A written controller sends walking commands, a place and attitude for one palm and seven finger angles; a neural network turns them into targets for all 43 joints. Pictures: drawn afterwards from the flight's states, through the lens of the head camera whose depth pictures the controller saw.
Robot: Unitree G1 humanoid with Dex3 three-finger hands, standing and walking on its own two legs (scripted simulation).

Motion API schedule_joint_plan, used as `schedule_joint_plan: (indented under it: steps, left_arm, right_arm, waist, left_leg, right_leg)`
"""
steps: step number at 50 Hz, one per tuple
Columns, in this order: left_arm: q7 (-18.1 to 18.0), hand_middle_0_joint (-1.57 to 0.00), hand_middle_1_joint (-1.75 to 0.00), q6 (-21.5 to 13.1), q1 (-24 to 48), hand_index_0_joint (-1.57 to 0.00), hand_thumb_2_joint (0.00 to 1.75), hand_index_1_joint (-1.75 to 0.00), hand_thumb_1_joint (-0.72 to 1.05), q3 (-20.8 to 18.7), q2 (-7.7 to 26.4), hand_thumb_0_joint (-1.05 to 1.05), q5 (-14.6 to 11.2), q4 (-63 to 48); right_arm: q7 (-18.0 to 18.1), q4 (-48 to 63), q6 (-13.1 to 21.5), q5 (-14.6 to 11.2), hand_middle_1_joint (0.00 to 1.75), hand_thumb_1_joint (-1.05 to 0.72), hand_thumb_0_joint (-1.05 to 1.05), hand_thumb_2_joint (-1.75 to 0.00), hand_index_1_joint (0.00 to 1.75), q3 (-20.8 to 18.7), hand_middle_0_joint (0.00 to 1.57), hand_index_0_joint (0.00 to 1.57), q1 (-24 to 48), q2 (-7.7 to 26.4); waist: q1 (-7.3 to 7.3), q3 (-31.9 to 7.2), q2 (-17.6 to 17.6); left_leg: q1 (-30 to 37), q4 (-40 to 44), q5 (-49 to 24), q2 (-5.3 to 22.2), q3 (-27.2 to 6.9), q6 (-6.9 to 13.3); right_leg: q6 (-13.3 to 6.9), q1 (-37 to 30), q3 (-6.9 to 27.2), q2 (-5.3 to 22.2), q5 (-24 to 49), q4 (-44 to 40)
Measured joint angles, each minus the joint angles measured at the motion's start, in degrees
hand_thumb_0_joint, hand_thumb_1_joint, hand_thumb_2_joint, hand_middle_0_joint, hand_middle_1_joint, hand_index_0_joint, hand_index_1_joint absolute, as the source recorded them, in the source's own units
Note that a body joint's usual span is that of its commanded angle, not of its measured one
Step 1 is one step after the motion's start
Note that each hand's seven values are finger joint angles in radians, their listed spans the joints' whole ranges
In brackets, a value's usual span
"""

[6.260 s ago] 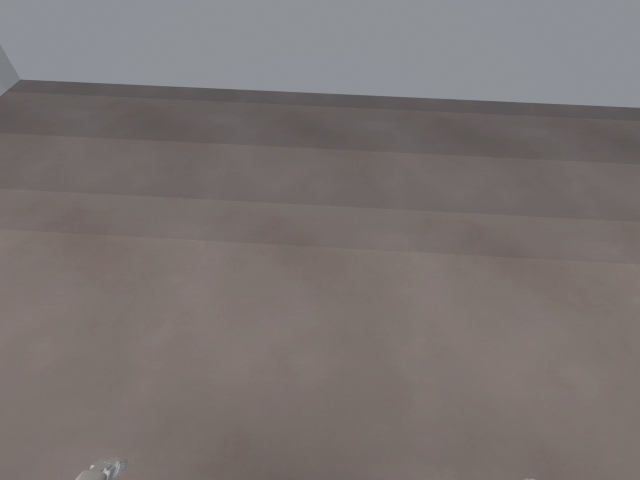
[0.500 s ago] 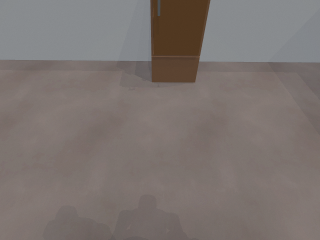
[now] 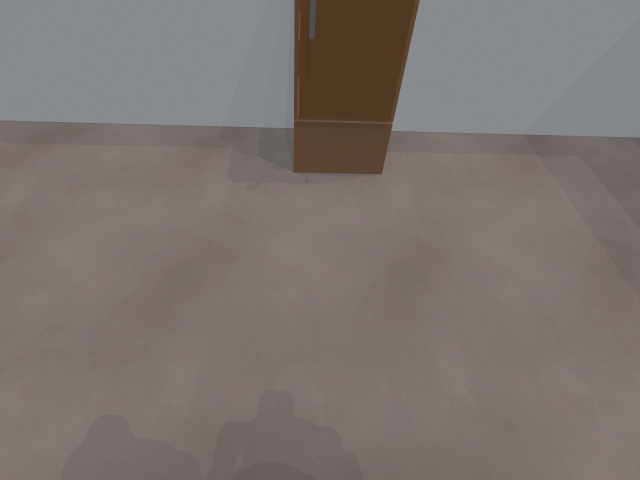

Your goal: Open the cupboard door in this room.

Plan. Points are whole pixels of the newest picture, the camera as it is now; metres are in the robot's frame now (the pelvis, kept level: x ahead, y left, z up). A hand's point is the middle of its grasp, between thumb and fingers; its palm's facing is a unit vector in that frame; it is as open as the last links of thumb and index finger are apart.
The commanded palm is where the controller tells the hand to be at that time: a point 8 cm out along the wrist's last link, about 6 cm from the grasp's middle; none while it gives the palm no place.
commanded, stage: turn or walk to find it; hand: left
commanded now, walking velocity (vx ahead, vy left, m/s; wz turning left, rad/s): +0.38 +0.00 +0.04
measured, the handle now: (312, 15) +1.59 +0.05 -0.02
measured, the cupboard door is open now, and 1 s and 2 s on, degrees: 0 0 0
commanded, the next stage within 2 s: stand and wait in 0.64 s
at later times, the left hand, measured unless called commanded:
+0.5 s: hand (240, 393) +0.29 +0.13 -0.17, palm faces +0.10 -0.97 -0.22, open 7.2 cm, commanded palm none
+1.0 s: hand (229, 395) +0.29 +0.15 -0.18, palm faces +0.18 -0.97 -0.17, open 7.3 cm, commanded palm none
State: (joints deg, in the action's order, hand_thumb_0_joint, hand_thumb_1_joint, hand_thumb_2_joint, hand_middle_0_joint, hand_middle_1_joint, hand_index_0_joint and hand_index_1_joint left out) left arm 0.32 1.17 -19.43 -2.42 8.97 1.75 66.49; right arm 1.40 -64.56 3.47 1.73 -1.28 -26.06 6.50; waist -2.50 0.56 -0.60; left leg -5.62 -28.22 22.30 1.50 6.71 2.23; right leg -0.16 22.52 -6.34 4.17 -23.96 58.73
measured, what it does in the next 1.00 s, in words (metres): walks ahead: right foot, then left foot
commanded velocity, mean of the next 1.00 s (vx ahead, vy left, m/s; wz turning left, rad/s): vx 0.16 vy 0.00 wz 0.09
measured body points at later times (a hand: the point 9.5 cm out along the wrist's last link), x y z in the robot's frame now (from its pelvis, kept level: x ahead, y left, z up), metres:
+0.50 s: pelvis +0.21 -0.06 -0.01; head +0.24 -0.07 +0.44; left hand +0.28 +0.18 -0.15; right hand +0.23 -0.30 -0.17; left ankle +0.17 +0.08 -0.65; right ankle +0.28 -0.14 -0.74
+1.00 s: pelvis +0.33 -0.01 +0.00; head +0.34 -0.01 +0.45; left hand +0.28 +0.20 -0.16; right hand +0.46 -0.21 -0.15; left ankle +0.36 +0.09 -0.74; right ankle +0.34 -0.15 -0.72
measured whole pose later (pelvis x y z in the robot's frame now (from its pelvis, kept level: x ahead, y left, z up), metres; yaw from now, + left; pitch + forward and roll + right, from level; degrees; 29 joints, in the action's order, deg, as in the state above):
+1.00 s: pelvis +0.33 -0.01 +0.00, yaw +7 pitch -2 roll +1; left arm -1.5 0.0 -17.5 -0.4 7.7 1.2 65.5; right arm 1.3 -60.1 1.6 0.5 -1.4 -6.6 7.9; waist 1.7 2.9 -0.9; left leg -13.6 -26.8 11.1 0.6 8.7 2.6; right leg 2.5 14.5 -4.4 5.7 -22.8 37.9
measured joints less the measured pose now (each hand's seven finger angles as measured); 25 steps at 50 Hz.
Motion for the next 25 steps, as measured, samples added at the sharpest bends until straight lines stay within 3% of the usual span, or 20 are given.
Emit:
schedule_joint_plan:
  steps: [3, 6, 12, 15, 17, 19, 20, 22, 25]
  left_arm:
    - [0.52, -0.20, -0.30, -0.59, 3.90, -0.20, 0.90, -0.30, 0.91, -0.12, 0.54, 0.01, 0.01, -1.98]
    - [0.59, -0.20, -0.30, -0.80, 8.22, -0.20, 0.90, -0.30, 0.92, -0.52, 1.43, 0.01, -0.03, -4.56]
    - [1.08, -0.20, -0.30, -1.48, 16.14, -0.19, 0.90, -0.30, 0.92, -0.48, 1.60, 0.01, -0.60, -8.82]
    - [1.09, -0.20, -0.30, -3.09, 17.88, -0.19, 0.90, -0.30, 0.92, -0.14, 1.14, 0.01, -0.42, -10.49]
    - [0.75, -0.20, -0.30, -5.06, 17.67, -0.20, 0.90, -0.30, 0.92, -0.08, 0.92, 0.00, 0.01, -11.11]
    - [0.41, -0.20, -0.30, -5.76, 16.75, -0.20, 0.90, -0.30, 0.92, 0.01, 0.31, 0.00, -0.36, -10.80]
    - [0.27, -0.20, -0.30, -5.66, 15.90, -0.20, 0.90, -0.30, 0.92, 0.09, 0.05, 0.00, -0.47, -10.32]
    - [-0.24, -0.20, -0.30, -5.37, 13.77, -0.20, 0.90, -0.30, 0.91, 0.30, -0.46, 0.00, -0.47, -8.77]
    - [-1.63, -0.21, -0.30, -5.23, 10.52, -0.20, 0.90, -0.30, 0.94, -0.52, -0.33, -0.01, -0.72, -6.79]
  right_arm:
    - [0.37, -1.33, 0.71, -0.26, 0.30, -0.90, 0.00, -0.90, 0.30, 0.57, 0.20, 0.20, -2.29, -1.18]
    - [0.47, -2.79, 0.80, -0.48, 0.30, -0.90, 0.00, -0.90, 0.30, 0.90, 0.20, 0.20, -4.11, -2.34]
    - [0.27, -4.14, 0.50, -0.52, 0.30, -0.90, 0.00, -0.90, 0.30, 0.58, 0.20, 0.20, -5.06, -2.36]
    - [-0.07, -4.85, 0.01, -0.67, 0.30, -0.90, 0.01, -0.90, 0.30, -0.05, 0.20, 0.21, -4.80, -1.43]
    - [-0.53, -5.12, -0.76, -1.11, 0.30, -0.90, 0.01, -0.90, 0.30, -0.50, 0.20, 0.21, -3.93, -0.88]
    - [-0.72, -3.97, -1.65, -1.53, 0.30, -0.90, 0.01, -0.90, 0.30, -0.99, 0.20, 0.21, -0.80, 0.49]
    - [-0.80, -3.04, -1.90, -1.45, 0.30, -0.90, 0.01, -0.90, 0.30, -1.31, 0.20, 0.20, 1.02, 1.26]
    - [-0.83, -0.80, -2.19, -1.01, 0.30, -0.90, 0.01, -0.90, 0.30, -1.78, 0.20, 0.20, 5.00, 2.85]
    - [-0.71, 2.93, -2.42, -0.62, 0.30, -0.91, 0.01, -0.90, 0.30, -2.18, 0.20, 0.20, 10.32, 4.69]
  waist:
    - [-0.37, 1.02, 0.48]
    - [-0.31, 1.94, 0.45]
    - [-1.32, 4.32, 1.02]
    - [-1.34, 4.95, 1.87]
    - [-0.38, 4.88, 1.60]
    - [-0.20, 5.49, 2.25]
    - [-0.08, 5.54, 2.49]
    - [0.09, 5.37, 2.84]
    - [0.36, 4.49, 3.23]
  left_leg:
    - [4.32, 6.23, -1.89, -0.33, -0.79, -0.01]
    - [8.17, 10.83, -2.61, -0.57, -1.27, -0.59]
    - [14.99, 14.82, -0.04, -0.19, -1.39, -2.40]
    - [16.02, 8.93, 5.02, 1.28, -1.59, -3.50]
    - [9.93, -9.33, 8.02, 1.86, -2.99, -2.87]
    - [0.04, -31.63, 6.05, 1.41, -6.34, -1.44]
    - [-4.56, -38.94, 3.54, 1.47, -6.82, -1.02]
    - [-12.53, -44.87, -1.16, 2.37, -6.60, -0.92]
    - [-21.06, -40.92, -3.83, 3.78, -6.18, -2.09]
  right_leg:
    - [0.67, 6.14, 0.24, 0.60, 4.06, 5.12]
    - [1.32, 11.25, 0.58, 1.51, 8.07, 4.58]
    - [0.39, 12.05, -0.71, 1.17, 13.68, -13.87]
    - [-1.43, 6.73, -1.86, -1.12, 14.36, -21.87]
    - [-4.00, 4.53, -2.37, -1.35, 16.33, -21.65]
    - [-4.37, 3.22, -3.33, -1.56, 12.26, -18.71]
    - [-4.19, 1.71, -3.74, -1.77, 10.98, -19.29]
    - [-3.33, -1.64, -4.40, -2.20, 10.88, -22.46]
    - [-3.50, -6.03, -5.54, -2.71, 11.43, -27.63]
